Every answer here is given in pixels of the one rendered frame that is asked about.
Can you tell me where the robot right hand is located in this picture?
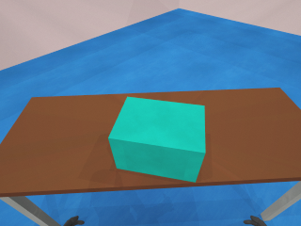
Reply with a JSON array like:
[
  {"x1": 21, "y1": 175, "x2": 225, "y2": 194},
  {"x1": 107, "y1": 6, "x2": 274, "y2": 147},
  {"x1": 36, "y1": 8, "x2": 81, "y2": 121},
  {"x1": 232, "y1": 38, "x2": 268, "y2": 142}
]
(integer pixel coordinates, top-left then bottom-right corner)
[{"x1": 243, "y1": 216, "x2": 267, "y2": 226}]

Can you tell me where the table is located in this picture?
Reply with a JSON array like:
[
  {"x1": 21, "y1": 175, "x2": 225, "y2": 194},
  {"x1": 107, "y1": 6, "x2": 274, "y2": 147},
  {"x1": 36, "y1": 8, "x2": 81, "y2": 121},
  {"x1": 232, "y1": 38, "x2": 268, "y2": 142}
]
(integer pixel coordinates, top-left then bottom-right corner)
[{"x1": 0, "y1": 88, "x2": 301, "y2": 226}]

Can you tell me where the robot left hand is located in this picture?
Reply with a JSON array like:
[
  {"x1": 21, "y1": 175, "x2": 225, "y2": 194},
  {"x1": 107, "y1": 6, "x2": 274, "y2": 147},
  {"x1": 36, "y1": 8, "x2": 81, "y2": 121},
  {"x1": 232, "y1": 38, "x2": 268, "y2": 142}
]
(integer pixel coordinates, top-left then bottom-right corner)
[{"x1": 63, "y1": 216, "x2": 85, "y2": 226}]

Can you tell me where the carton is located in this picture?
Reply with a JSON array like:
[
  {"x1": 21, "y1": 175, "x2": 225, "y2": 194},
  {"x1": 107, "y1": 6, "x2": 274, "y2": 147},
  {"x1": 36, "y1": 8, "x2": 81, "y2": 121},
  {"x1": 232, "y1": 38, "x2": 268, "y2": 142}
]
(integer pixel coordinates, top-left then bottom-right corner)
[{"x1": 108, "y1": 97, "x2": 206, "y2": 183}]

